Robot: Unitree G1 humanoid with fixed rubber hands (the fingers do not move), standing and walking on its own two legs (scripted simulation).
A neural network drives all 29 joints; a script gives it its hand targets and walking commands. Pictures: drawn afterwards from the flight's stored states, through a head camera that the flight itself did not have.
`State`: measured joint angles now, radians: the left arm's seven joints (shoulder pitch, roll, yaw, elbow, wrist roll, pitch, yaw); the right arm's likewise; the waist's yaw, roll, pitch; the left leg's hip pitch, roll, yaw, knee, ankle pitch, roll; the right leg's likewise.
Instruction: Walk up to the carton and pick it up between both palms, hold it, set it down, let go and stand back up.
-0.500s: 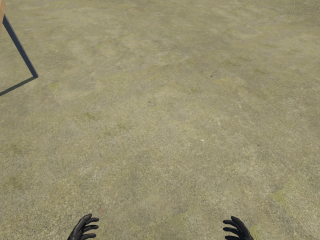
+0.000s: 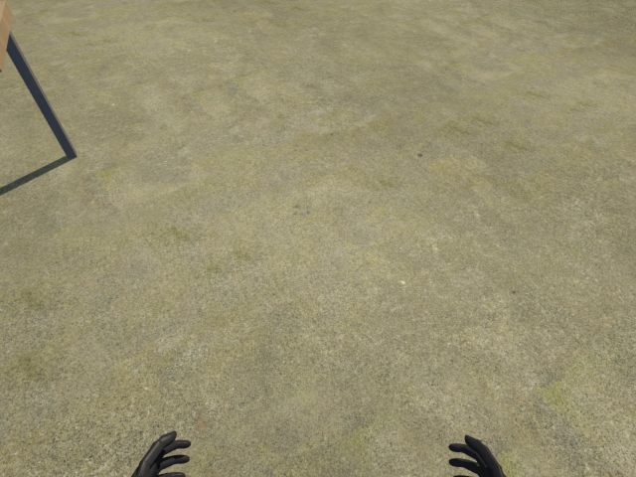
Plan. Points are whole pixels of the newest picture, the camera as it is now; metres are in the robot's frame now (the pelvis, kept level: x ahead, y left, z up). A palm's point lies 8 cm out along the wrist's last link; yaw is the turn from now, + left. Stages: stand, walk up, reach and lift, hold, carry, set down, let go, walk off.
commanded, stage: stand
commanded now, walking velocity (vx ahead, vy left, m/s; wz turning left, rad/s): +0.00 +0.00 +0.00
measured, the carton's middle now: out of the picture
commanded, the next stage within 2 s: walk up in 1.22 s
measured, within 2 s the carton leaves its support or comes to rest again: neither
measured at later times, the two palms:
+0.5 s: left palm out of the picture +0.11 +0.23 -0.10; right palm out of the picture +0.11 -0.23 -0.10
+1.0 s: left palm out of the picture +0.03 +0.23 -0.12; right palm out of the picture +0.04 -0.23 -0.12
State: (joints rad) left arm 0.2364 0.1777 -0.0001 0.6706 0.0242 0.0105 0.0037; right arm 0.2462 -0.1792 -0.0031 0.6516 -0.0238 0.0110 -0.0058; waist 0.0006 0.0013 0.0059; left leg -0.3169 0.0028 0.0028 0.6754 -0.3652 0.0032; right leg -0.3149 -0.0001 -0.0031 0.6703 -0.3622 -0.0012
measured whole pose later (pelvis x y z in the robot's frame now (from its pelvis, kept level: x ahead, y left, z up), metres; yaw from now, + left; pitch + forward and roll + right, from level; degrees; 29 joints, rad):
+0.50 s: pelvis +0.00 +0.00 +0.00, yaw +0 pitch -1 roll +0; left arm 0.25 0.17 0.02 0.73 0.02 0.01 0.02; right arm 0.26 -0.17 -0.02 0.73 -0.02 0.01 -0.02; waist -0.01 0.00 0.00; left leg -0.27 0.00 0.00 0.64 -0.35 0.00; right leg -0.26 0.00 -0.01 0.63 -0.35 0.00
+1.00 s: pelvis -0.02 +0.00 +0.01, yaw +0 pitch -2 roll +0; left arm 0.29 0.16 0.04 0.91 0.02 0.00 0.03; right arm 0.27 -0.16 -0.03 0.91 -0.02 0.00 -0.03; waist 0.00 0.00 0.04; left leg -0.21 0.00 0.00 0.52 -0.27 0.00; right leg -0.21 0.00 0.00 0.52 -0.27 0.00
